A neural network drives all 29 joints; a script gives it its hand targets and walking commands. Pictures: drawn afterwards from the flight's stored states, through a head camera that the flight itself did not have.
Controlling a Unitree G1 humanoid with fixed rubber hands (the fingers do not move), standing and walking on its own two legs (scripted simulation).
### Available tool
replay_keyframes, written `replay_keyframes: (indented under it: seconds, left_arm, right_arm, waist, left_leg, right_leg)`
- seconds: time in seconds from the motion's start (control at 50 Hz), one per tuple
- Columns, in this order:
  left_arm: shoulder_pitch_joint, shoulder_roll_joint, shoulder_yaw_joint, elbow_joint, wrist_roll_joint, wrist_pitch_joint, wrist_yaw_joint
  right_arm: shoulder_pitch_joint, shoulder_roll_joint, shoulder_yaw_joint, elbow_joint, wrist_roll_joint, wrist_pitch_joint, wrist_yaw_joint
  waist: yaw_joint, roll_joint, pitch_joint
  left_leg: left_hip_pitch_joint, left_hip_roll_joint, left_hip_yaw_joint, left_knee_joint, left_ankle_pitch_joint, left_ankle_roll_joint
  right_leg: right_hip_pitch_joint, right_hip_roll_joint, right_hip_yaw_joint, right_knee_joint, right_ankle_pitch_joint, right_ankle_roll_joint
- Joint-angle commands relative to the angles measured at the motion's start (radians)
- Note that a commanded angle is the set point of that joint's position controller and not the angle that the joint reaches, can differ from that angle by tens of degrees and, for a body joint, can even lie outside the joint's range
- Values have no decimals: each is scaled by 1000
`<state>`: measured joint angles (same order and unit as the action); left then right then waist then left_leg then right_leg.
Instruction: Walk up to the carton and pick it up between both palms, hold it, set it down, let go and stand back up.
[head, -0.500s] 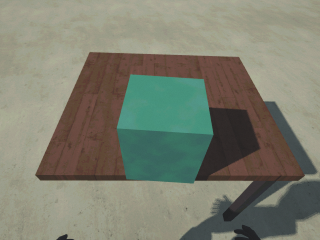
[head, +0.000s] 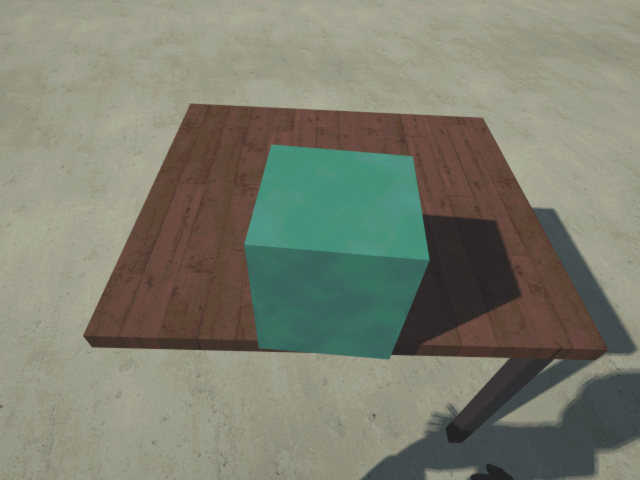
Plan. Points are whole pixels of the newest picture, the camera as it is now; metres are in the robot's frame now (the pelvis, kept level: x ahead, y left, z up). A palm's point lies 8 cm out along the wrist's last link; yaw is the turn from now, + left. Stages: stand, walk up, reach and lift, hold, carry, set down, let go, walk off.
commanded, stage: walk up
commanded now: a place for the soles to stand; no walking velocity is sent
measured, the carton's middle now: (332, 256) +0.44 -0.02 +0.02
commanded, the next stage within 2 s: reach and lift in 0.38 s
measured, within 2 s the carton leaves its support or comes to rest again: neither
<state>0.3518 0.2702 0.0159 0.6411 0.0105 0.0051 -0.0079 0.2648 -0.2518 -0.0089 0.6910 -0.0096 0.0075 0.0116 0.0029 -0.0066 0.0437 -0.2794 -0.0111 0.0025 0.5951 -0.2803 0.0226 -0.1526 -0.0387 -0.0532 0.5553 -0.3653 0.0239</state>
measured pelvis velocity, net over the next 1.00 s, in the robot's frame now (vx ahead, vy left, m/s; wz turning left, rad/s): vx -0.01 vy -0.02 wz -0.07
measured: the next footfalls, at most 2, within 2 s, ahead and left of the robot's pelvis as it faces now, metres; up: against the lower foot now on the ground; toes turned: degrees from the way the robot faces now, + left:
none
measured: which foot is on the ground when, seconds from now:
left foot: down 0.00-1.00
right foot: down 0.00-1.00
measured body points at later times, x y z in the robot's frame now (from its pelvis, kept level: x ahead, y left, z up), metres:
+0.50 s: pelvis -0.01 +0.00 -0.01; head +0.02 +0.01 +0.44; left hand +0.12 +0.27 -0.12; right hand +0.14 -0.26 -0.12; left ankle +0.03 +0.10 -0.73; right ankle -0.04 -0.13 -0.73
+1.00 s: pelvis -0.01 -0.02 +0.02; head -0.02 +0.01 +0.46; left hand +0.18 +0.23 -0.06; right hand +0.17 -0.23 -0.05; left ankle +0.02 +0.11 -0.73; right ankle -0.04 -0.13 -0.73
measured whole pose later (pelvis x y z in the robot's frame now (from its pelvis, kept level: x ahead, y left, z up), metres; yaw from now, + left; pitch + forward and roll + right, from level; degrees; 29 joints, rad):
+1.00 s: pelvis -0.01 -0.02 +0.02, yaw -4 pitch -6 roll +0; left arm 0.19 0.25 0.05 0.48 -0.03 0.10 0.01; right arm 0.18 -0.12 -0.01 0.66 0.00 -0.22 0.00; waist 0.04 -0.05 0.08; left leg -0.09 0.02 0.05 0.37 -0.18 -0.01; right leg -0.01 0.00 0.00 0.37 -0.26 0.00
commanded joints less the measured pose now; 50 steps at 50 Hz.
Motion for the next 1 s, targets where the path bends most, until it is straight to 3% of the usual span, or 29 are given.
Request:
replay_keyframes:
  seconds: [0.0,0.36,0.38,0.4,0.42,0.46,0.52,0.54,0.62,0.66,0.72,0.8,0.9,0.98]
  left_arm:
    - [29,131,38,-73,1,-22,4]
    - [54,138,33,-56,1,-22,7]
    - [-534,235,53,-182,-32,99,27]
    - [-437,176,13,-190,-28,162,50]
    - [-434,168,17,-206,-27,196,52]
    - [-336,140,19,-241,-23,233,46]
    - [-159,111,58,-296,6,242,31]
    - [-116,101,72,-294,16,237,24]
    - [-89,94,106,-192,37,227,5]
    - [-128,97,116,-173,38,217,1]
    - [-221,96,113,-213,28,173,6]
    - [-306,94,92,-278,0,102,23]
    - [-269,86,64,-291,-35,62,21]
    - [-234,91,59,-281,-59,43,5]
  right_arm:
    - [-7,-142,-44,-86,-1,-21,-5]
    - [24,-137,-41,-83,-2,-24,-10]
    - [-491,-35,-138,27,-116,-174,5]
    - [-367,-63,-154,114,-114,-214,27]
    - [-361,-75,-153,110,-105,-223,36]
    - [-273,-96,-140,140,-84,-237,38]
    - [-146,-142,-114,180,-14,-288,33]
    - [-131,-153,-97,188,8,-299,30]
    - [-175,-128,-30,135,32,-289,7]
    - [-207,-103,-15,86,30,-279,-4]
    - [-223,-53,-14,-6,19,-278,-6]
    - [-208,2,-16,-95,14,-271,-1]
    - [-154,15,-36,-143,15,-250,-12]
    - [-140,12,-55,-168,10,-241,-30]
  waist:
    - [-1,21,4]
    - [1,16,-12]
    - [-1,8,-17]
    - [-18,20,73]
    - [-17,4,27]
    - [-15,5,-66]
    - [-13,32,-237]
    - [-9,33,-254]
    - [16,-27,-152]
    - [34,-24,-92]
    - [53,6,-28]
    - [44,41,-3]
    - [20,31,-21]
    - [20,2,-25]
  left_leg:
    - [22,83,-127,-131,101,37]
    - [27,75,-130,-100,193,36]
    - [-25,49,38,-26,-1,-51]
    - [2,55,32,-42,-79,-52]
    - [29,61,30,-41,-78,-51]
    - [110,66,13,-17,60,-62]
    - [379,44,1,-7,464,-87]
    - [431,29,-3,-25,546,-91]
    - [383,-28,19,-136,456,-63]
    - [342,-39,35,-168,417,-62]
    - [325,-33,62,-206,343,-59]
    - [333,-16,80,-240,222,-43]
    - [376,-6,80,-248,196,-40]
    - [380,-3,77,-251,237,-44]
  right_leg:
    - [-93,-48,76,-118,59,-63]
    - [-79,-56,74,-106,117,-66]
    - [-351,5,-14,-13,-33,-59]
    - [-375,0,-28,-13,-53,-63]
    - [-366,2,-40,-6,-55,-59]
    - [-299,9,-43,-1,64,-54]
    - [-190,54,-44,-74,376,-40]
    - [-155,65,-42,-103,454,-31]
    - [-36,65,-15,-191,519,3]
    - [-17,64,-3,-217,475,5]
    - [-62,56,11,-265,308,-13]
    - [-126,37,31,-301,131,-32]
    - [-139,30,43,-321,102,-35]
    - [-117,38,39,-329,123,-28]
